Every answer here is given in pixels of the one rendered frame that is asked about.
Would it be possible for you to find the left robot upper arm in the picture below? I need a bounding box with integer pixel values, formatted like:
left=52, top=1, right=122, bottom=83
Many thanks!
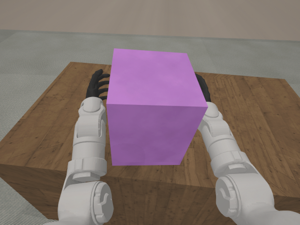
left=43, top=181, right=114, bottom=225

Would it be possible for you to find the right robot forearm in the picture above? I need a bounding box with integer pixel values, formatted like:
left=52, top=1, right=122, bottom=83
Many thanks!
left=198, top=102, right=274, bottom=200

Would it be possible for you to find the left robot hand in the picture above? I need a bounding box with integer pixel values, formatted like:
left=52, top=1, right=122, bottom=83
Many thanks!
left=86, top=69, right=110, bottom=100

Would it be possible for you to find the carton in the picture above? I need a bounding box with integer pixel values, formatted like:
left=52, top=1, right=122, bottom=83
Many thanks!
left=106, top=48, right=208, bottom=166

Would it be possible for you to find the left robot forearm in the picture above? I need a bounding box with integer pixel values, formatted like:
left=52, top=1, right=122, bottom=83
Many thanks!
left=58, top=97, right=107, bottom=218

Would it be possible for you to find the right robot upper arm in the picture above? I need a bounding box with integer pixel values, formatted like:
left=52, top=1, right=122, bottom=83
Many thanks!
left=216, top=173, right=300, bottom=225

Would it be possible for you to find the pedestal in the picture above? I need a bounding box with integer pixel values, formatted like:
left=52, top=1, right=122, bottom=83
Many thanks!
left=0, top=62, right=300, bottom=225

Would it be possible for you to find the right robot hand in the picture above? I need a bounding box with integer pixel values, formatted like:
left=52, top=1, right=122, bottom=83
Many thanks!
left=195, top=74, right=211, bottom=102

